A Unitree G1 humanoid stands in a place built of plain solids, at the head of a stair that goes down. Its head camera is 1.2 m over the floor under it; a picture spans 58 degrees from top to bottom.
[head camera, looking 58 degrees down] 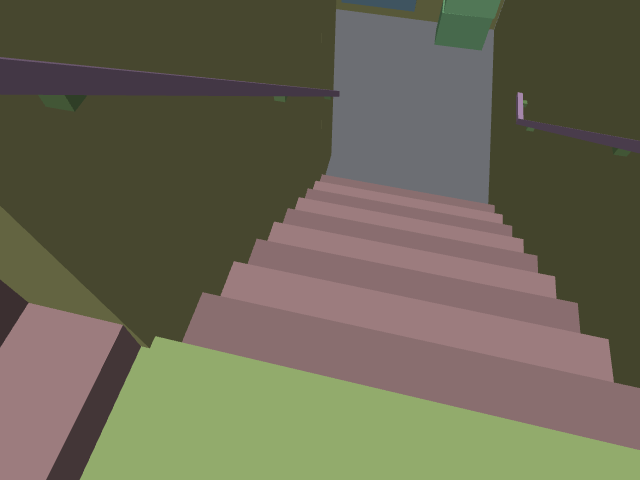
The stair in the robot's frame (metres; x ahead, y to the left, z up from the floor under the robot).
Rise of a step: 0.19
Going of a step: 0.24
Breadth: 1.50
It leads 13 degrees to the right of straight ahead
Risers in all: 10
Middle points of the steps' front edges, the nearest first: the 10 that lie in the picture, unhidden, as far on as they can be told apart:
0.25 -0.26 0.00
0.49 -0.31 -0.20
0.72 -0.37 -0.40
0.96 -0.42 -0.59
1.19 -0.48 -0.78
1.42 -0.53 -0.98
1.66 -0.58 -1.17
1.89 -0.64 -1.36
2.13 -0.69 -1.56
2.36 -0.75 -1.75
